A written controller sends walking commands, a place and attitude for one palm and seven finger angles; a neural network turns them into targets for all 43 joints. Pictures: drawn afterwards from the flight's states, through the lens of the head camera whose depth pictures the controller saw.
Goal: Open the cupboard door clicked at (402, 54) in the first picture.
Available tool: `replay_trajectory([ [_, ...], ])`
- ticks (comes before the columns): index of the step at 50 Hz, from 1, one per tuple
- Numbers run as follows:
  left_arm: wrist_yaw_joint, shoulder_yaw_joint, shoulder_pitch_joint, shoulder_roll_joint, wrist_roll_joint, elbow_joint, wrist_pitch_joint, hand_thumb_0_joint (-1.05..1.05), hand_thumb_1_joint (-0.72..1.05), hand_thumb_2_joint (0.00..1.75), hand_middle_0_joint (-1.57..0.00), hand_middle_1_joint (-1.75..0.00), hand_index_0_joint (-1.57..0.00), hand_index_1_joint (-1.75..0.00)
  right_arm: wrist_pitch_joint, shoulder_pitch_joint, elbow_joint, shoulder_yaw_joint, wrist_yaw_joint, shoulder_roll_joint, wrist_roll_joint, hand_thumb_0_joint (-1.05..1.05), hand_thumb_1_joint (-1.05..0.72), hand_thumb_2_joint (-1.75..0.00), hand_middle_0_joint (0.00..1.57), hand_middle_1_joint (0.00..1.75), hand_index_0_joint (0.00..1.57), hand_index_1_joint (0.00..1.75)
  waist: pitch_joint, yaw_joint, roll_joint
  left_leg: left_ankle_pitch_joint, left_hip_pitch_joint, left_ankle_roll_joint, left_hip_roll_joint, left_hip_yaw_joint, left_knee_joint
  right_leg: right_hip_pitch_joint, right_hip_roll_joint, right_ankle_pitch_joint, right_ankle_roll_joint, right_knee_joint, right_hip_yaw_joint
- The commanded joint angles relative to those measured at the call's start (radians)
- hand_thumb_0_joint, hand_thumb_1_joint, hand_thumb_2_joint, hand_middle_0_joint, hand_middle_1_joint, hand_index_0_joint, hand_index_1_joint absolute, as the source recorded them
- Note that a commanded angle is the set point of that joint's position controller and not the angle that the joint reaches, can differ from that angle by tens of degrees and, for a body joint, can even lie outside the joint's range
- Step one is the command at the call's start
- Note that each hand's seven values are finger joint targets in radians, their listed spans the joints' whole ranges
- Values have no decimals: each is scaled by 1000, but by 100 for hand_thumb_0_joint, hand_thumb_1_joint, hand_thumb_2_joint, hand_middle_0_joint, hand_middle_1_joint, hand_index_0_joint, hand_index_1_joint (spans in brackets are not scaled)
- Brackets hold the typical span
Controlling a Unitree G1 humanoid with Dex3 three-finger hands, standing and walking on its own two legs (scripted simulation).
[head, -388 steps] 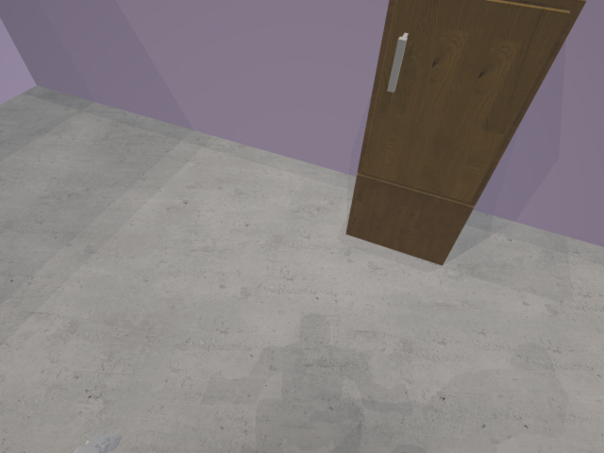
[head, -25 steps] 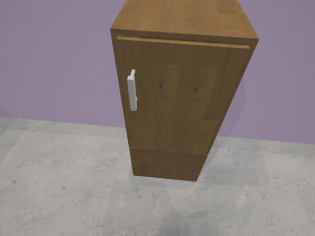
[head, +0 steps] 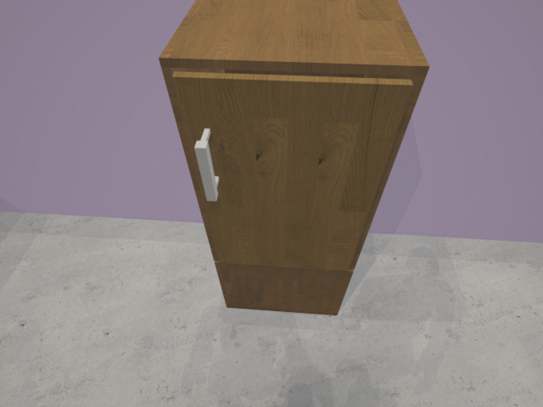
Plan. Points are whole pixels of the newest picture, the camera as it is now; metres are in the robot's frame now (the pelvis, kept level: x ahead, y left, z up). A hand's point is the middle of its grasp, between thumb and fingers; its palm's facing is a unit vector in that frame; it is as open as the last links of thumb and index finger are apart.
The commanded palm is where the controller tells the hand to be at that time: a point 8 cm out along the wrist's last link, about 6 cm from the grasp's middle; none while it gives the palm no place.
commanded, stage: raise the hand with hooked fingers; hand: left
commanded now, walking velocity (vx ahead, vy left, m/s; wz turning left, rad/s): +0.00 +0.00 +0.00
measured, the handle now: (209, 166) +0.53 +0.15 +0.04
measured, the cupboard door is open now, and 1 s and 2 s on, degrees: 0 0 0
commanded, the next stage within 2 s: none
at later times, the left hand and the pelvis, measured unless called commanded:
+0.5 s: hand out of the picture +0.12 +0.21 -0.05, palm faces +0.12 -0.99 -0.03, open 9.2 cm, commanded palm +0.12 +0.26 -0.03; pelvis -0.04 -0.03 -0.08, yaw +3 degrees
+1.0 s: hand (106, 362) +0.18 +0.24 -0.01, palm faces -0.03 -1.00 -0.07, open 12.2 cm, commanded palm +0.16 +0.30 +0.01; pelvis -0.05 +0.01 -0.06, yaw +2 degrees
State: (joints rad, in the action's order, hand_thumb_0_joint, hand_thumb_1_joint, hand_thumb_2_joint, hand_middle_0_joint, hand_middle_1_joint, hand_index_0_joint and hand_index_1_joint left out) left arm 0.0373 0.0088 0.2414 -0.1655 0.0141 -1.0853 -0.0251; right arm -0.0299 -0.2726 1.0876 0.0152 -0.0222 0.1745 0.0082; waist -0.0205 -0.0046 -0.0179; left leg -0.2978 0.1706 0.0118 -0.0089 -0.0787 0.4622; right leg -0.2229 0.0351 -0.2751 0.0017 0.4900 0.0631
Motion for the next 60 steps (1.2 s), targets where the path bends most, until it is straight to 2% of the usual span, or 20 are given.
replay_trajectory([
  [1, 38, -211, -105, -318, -100, 1204, -185, 0, 85, 88, -20, -33, -20, -33, -250, 92, -370, -40, -77, 187, -30, 0, -90, -90, 20, 30, 20, 30, 408, 26, -203, 556, -183, 22, -20, 47, -24, 102, -17, 312, -57, 48, -43],
  [2, 75, -176, -69, -240, -135, 1108, -145, 0, 83, 87, -21, -34, -21, -34, -270, 85, -308, -47, -75, 194, -37, 0, -90, -90, 20, 30, 20, 30, 316, 10, -246, 453, -105, -14, -20, 54, -10, 42, -15, 188, -53, 30, -6],
  [3, 62, -56, 189, -13, -162, 957, -65, 0, 81, 86, -21, -36, -21, -36, -271, 65, -303, -48, -65, 139, -55, 0, -90, -90, 20, 30, 20, 30, 187, -14, -149, 424, -35, -16, -22, 74, -18, -21, -16, 172, -36, 11, 17],
  [4, 39, -96, 33, -53, -180, 1097, -95, 0, 78, 85, -21, -37, -21, -37, -286, 98, -375, -60, -52, 177, -46, 0, -90, -90, 20, 30, 20, 30, 53, -28, -115, 378, 38, -14, -13, 94, 13, -78, -9, 201, -29, 8, 25],
  [5, 9, -176, 62, -115, -178, 1076, -145, 0, 76, 84, -21, -39, -21, -39, -294, 81, -396, -86, -50, 194, -30, 0, -90, -90, 20, 30, 20, 30, 82, -30, -20, 335, 69, -10, -9, 85, 52, -110, -13, 181, -24, 18, 39],
  [8, -134, -206, 439, -28, -213, 809, -297, 0, 69, 81, -22, -43, -22, -43, -291, 113, -481, -107, -20, 171, -22, 0, -90, -90, 20, 30, 20, 30, 32, 56, 234, 241, 290, -14, 18, 68, 159, -187, -28, 182, -21, 136, 52],
  [10, -265, -235, 510, -33, -258, 824, -436, 0, 64, 79, -22, -47, -22, -47, -282, 153, -541, -125, 2, 180, -21, 0, -90, -90, 20, 30, 20, 30, 77, 76, 300, 169, 418, -23, 35, 46, 249, -212, -23, 203, -11, 220, 19],
  [14, -502, -347, 357, -188, -310, 869, -623, 0, 55, 75, -22, -53, -22, -53, -289, 162, -641, -128, 24, 207, -35, 0, -90, -90, 20, 30, 20, 30, 205, 58, 116, 95, 534, -24, 55, 33, 420, -254, 22, 215, -15, 325, -111],
  [18, -536, -411, 69, -257, -399, 1147, -655, 0, 46, 71, -23, -58, -23, -58, -293, 122, -700, -120, -2, 198, -34, 0, -90, -90, 20, 30, 20, 30, 382, 29, -38, 61, 559, -3, 45, 38, 532, -300, 18, 75, -1, 367, -183],
  [21, -514, -375, -49, -240, -417, 1300, -689, 0, 39, 68, -24, -63, -24, -63, -300, 81, -666, -105, -19, 188, -34, 0, -90, -90, 20, 30, 20, 30, 427, -20, -94, 84, 525, 10, 16, 66, 583, -350, -8, 94, -10, 407, -159],
  [22, -520, -341, -137, -245, -416, 1339, -689, 0, 36, 67, -24, -64, -24, -64, -304, 77, -653, -96, -26, 200, -28, 0, -90, -90, 20, 30, 20, 30, 405, -48, -98, 86, 533, 16, 8, 78, 610, -391, -15, 98, -16, 427, -157],
  [24, -529, -283, -102, -213, -387, 1297, -652, 0, 32, 65, -24, -68, -24, -68, -309, 75, -629, -93, -35, 204, -38, 0, -90, -90, 20, 30, 20, 30, 351, -64, -118, 56, 530, 24, -2, 81, 597, -448, -28, 22, -26, 411, -130],
  [27, -560, -296, -122, -269, -373, 1181, -530, 0, 25, 62, -25, -72, -25, -72, -308, 85, -625, -82, -48, 230, -48, 0, -90, -90, 20, 30, 20, 30, 297, -64, -81, 14, 566, 26, -3, 104, 570, -458, -42, -55, -27, 386, -111],
  [29, -570, -328, -43, -311, -351, 1140, -425, 0, 20, 60, -25, -75, -25, -75, -294, 92, -650, -79, -50, 227, -58, 0, -90, -90, 20, 30, 20, 30, 325, -30, -64, 9, 553, 26, 2, 104, 515, -401, -31, -77, -21, 353, -98],
  [33, -534, -454, 98, -345, -406, 1130, -261, 0, 11, 56, -26, -81, -26, -81, -259, 132, -722, -63, -45, 196, -62, 0, -90, -90, 20, 30, 20, 30, 405, 59, 13, 77, 534, 15, 14, 101, 435, -245, -23, -26, -11, 332, -68],
  [37, -426, -473, 77, -301, -431, 1165, -284, 0, 1, 52, -26, -87, -26, -87, -258, 135, -723, -55, -40, 179, -52, 0, -90, -90, 20, 30, 20, 30, 286, 56, 29, 24, 539, 2, 10, 107, 381, -309, -40, -113, -17, 315, -24],
  [40, -389, -414, 7, -282, -383, 1177, -357, 0, -6, 49, -27, -92, -27, -92, -273, 81, -706, -57, -33, 200, -47, 0, -90, -90, 20, 30, 20, 30, 247, 10, -2, -47, 513, 4, 7, 112, 358, -393, -45, -181, -17, 318, -1],
  [46, -460, -362, -139, -340, -346, 1177, -406, 0, -20, 43, -28, -100, -28, -100, -314, 28, -682, -54, -49, 240, -56, 0, -90, -90, 20, 30, 20, 30, 299, -28, -49, -100, 443, 12, 5, 127, 336, -399, -42, -180, -23, 311, -7],
  [52, -457, -470, -166, -430, -378, 1173, -363, 0, -34, 37, -29, -110, -29, -110, -314, 33, -672, -44, -59, 246, -56, 0, -90, -90, 20, 30, 20, 30, 311, 15, -120, 23, 355, -5, -3, 154, 288, -333, -54, -65, -38, 317, 25],
  [60, -477, -423, -232, -388, -368, 1063, -251, 0, -50, 30, -30, -120, -30, -120, -277, 30, -687, -36, -53, 247, -61, 0, -90, -90, 20, 30, 20, 30, 244, -5, -104, 111, 324, -12, -7, 137, 262, -309, -57, 33, -28, 275, 36],
])
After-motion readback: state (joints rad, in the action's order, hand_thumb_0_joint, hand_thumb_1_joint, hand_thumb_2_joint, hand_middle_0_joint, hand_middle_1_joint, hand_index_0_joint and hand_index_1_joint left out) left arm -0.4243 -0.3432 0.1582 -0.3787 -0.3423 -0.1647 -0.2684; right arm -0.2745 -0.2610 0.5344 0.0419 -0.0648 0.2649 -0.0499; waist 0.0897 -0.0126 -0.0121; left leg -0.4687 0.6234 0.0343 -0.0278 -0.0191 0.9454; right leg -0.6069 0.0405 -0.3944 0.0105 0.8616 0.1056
